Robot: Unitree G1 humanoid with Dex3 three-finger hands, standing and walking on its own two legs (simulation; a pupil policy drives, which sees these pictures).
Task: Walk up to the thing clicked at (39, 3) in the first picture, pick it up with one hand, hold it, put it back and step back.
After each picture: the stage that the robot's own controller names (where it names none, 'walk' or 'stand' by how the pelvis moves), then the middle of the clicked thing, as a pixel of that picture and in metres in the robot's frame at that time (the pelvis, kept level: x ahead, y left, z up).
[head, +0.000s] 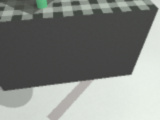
stand; out of the picture +1.01 +0.30 +0.02
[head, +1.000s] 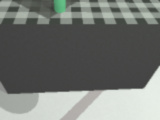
walk; (59, 1) +0.91 +0.15 +0.03
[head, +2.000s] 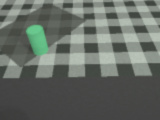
walk; (38, 40) +0.55 +0.20 +0.05
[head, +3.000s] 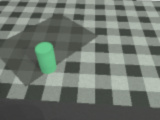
stand; (46, 58) +0.46 +0.17 +0.03
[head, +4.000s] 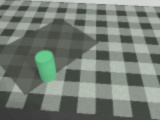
stand; (46, 66) +0.43 +0.16 +0.01
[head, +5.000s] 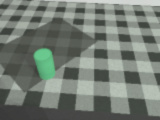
stand; (45, 64) +0.44 +0.17 +0.01
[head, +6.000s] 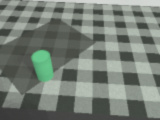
stand; (43, 66) +0.43 +0.18 +0.01
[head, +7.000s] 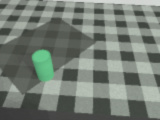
stand; (43, 66) +0.43 +0.17 +0.01
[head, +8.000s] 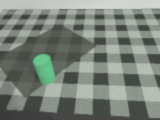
rise first; (44, 69) +0.43 +0.20 +0.02
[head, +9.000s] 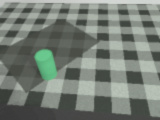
go down; (46, 65) +0.43 +0.19 +0.02
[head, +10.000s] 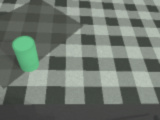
go down; (27, 55) +0.44 +0.18 +0.04
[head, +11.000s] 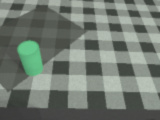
go down; (31, 59) +0.43 +0.18 +0.04
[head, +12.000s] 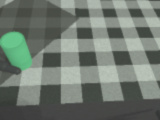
close in; (17, 52) +0.43 +0.20 +0.07
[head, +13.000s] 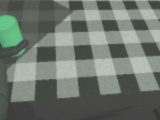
close; (10, 37) +0.47 +0.20 +0.08
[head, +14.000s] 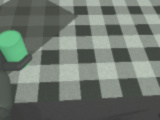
lift; (15, 51) +0.43 +0.20 +0.08
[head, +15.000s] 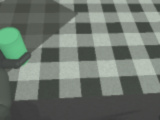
lift; (13, 48) +0.43 +0.20 +0.08
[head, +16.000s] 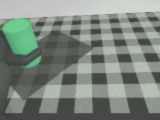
lift; (23, 44) +0.33 +0.17 +0.26
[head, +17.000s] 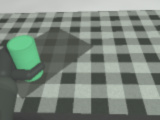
hold; (26, 59) +0.32 +0.17 +0.20
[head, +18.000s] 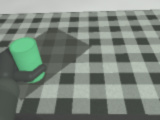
hold; (28, 60) +0.33 +0.17 +0.19
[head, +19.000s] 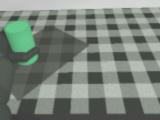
crouch; (22, 43) +0.38 +0.19 +0.20
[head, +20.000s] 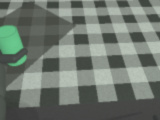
lower; (11, 46) +0.45 +0.21 +0.09
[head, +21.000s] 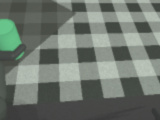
lower; (8, 40) +0.46 +0.21 +0.08
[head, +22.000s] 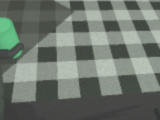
lower; (6, 39) +0.46 +0.21 +0.08
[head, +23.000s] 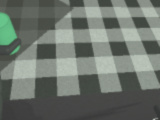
lower; (3, 35) +0.47 +0.22 +0.09
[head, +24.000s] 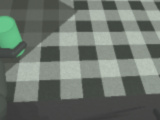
loosen; (8, 38) +0.46 +0.21 +0.09
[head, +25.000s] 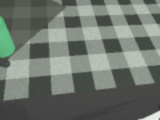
withdraw; out of the picture +0.47 +0.22 +0.09
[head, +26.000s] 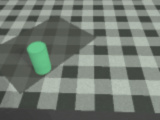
sink last; (40, 58) +0.45 +0.20 +0.06
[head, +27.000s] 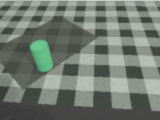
stand; (42, 56) +0.46 +0.20 +0.05
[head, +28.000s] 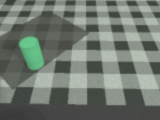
stand; (32, 53) +0.46 +0.21 +0.06
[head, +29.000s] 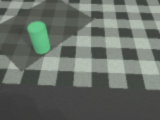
walk; (39, 38) +0.52 +0.19 +0.04
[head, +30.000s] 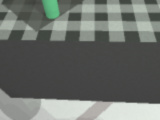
walk; (50, 4) +0.72 +0.18 +0.04
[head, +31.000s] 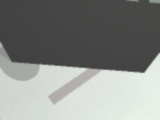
walk; out of the picture +1.05 +0.17 +0.04
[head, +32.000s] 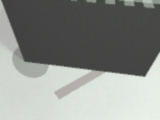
stand; out of the picture +1.22 +0.14 +0.03
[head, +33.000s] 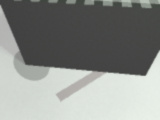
stand; out of the picture +1.22 +0.14 +0.01
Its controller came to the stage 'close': yes
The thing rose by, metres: 0.21
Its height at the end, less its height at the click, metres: +0.00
